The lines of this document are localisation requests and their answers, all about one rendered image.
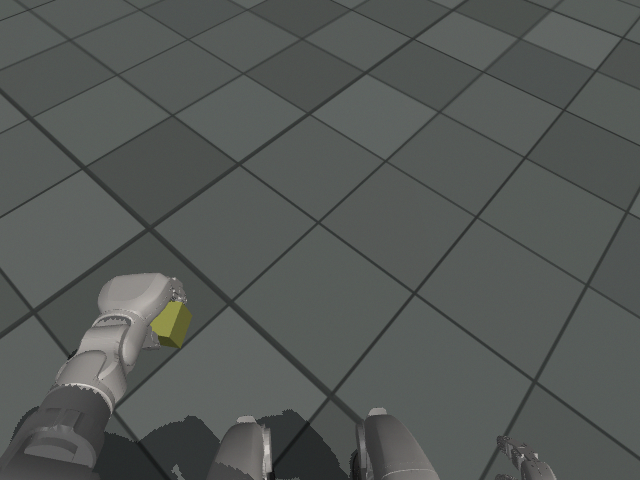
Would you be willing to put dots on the right robot hand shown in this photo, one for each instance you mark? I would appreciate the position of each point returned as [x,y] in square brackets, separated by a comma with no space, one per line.
[525,459]

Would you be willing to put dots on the left robot hand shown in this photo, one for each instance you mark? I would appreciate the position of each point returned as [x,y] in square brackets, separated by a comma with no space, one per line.
[144,294]

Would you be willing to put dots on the left robot arm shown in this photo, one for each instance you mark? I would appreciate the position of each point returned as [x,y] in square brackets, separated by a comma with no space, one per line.
[62,440]

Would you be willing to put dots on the cube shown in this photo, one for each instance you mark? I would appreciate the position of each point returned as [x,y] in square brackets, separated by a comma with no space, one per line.
[171,324]

